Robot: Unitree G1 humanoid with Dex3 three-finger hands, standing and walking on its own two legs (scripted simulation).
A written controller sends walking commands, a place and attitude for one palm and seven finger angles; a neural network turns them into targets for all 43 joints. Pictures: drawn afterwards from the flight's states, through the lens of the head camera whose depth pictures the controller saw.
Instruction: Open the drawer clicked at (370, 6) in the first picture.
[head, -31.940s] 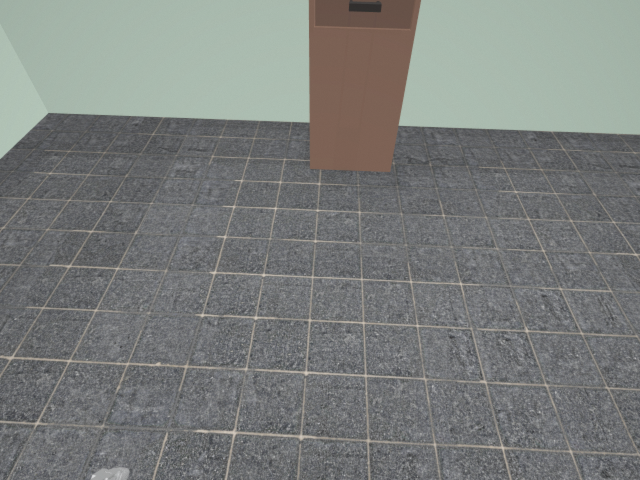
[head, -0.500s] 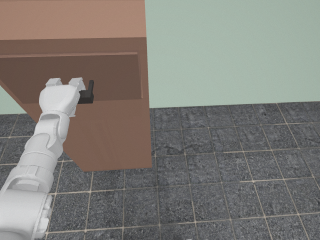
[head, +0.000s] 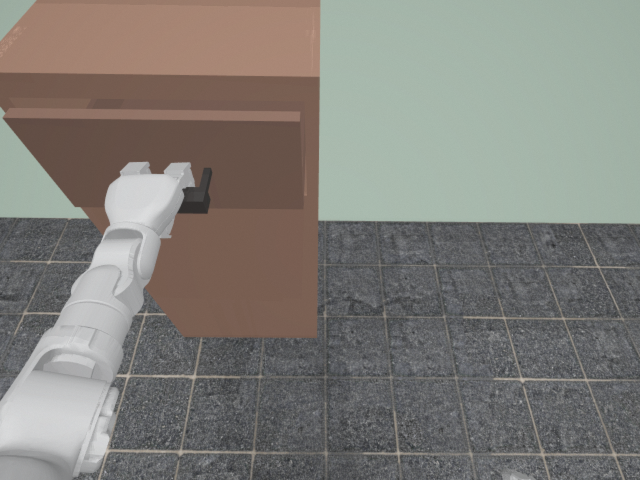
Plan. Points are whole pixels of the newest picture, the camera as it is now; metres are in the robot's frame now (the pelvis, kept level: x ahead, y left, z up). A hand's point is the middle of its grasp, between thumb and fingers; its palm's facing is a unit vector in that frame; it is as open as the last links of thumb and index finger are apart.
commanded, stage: pull the drawer open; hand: left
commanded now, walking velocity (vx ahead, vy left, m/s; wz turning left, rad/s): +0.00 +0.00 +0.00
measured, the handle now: (167, 187) +0.50 +0.22 +0.05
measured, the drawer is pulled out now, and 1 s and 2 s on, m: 0.03 0.10 0.30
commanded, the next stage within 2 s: none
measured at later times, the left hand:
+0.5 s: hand (155, 252) +0.40 +0.22 +0.03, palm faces +0.00 -0.06 -1.00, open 5.8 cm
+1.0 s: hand (149, 269) +0.38 +0.22 +0.03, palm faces -0.03 -0.05 -1.00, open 5.8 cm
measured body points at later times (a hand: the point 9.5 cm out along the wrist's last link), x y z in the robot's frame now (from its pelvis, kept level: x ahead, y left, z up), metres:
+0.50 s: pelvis +0.01 +0.00 +0.01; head +0.07 -0.01 +0.45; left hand +0.40 +0.22 +0.08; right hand +0.06 -0.27 -0.12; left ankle -0.02 +0.11 -0.71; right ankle -0.02 -0.12 -0.71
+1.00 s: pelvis +0.00 +0.00 +0.01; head +0.04 -0.02 +0.45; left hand +0.37 +0.22 +0.08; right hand +0.13 -0.26 -0.11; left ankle -0.02 +0.11 -0.71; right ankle -0.02 -0.12 -0.71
